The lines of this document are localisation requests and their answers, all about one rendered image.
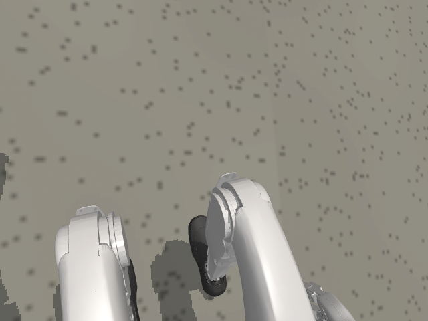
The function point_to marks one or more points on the right robot foot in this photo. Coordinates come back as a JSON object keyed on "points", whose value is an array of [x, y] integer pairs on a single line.
{"points": [[199, 248]]}

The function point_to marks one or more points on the right robot hand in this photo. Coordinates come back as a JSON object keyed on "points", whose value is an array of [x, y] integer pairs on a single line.
{"points": [[329, 306]]}

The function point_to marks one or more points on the left robot foot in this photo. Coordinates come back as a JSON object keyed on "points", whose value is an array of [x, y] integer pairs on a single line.
{"points": [[133, 287]]}

